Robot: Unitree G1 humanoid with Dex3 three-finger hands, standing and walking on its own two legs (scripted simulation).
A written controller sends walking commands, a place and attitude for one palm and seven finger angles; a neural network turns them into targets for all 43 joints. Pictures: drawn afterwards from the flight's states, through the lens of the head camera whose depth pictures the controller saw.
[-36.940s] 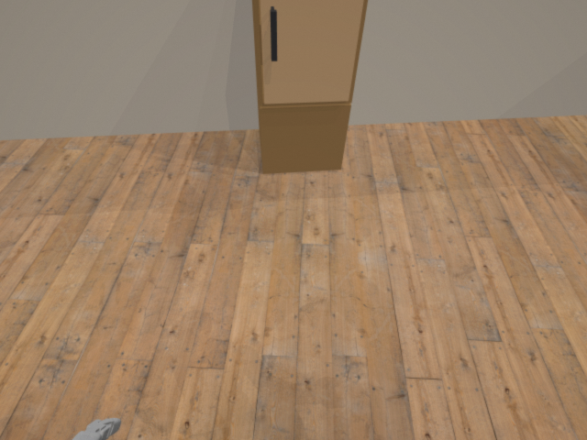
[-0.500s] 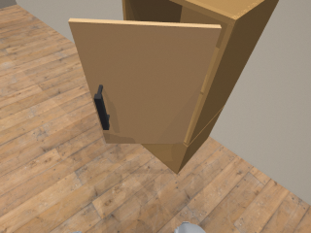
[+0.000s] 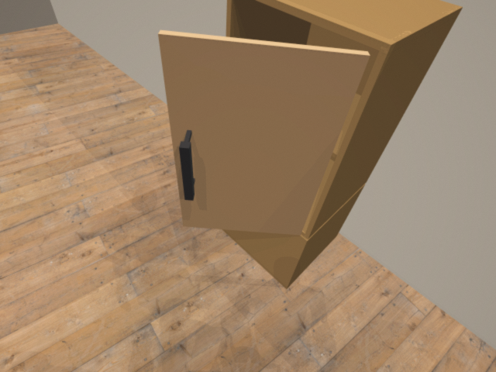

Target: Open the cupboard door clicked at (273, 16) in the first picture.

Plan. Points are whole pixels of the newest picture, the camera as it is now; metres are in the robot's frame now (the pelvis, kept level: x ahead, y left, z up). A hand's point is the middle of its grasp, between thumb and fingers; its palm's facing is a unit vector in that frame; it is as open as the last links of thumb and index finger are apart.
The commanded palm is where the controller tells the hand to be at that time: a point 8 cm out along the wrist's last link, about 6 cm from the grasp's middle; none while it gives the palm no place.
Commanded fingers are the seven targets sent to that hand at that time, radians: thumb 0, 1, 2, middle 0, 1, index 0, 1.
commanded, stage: come to a stop and stand still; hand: left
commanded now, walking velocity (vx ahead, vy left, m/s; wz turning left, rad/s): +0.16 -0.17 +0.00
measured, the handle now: (189, 166) +0.56 +0.18 -0.04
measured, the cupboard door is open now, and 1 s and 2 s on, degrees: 43 43 43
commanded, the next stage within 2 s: look again from close up in 0.24 s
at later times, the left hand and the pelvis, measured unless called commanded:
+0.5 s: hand out of the picture +0.02 +0.15 -0.18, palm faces -0.06 -0.98 -0.20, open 7.3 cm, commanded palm none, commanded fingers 0.00 0.90 0.90 -0.20 -0.30 -0.20 -0.30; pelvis -0.02 -0.02 -0.01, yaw -2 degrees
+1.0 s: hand out of the picture +0.05 +0.15 -0.12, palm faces +0.25 -0.94 -0.22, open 7.3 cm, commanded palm +0.08 +0.19 -0.06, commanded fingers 0.00 0.76 0.84 -0.21 -0.39 -0.21 -0.39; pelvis -0.03 -0.05 +0.00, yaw +0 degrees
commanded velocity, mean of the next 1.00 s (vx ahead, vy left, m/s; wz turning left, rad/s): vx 0.01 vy -0.04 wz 0.00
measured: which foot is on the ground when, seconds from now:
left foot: down 0.00-1.00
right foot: up 0.00-0.38, down 0.40-1.00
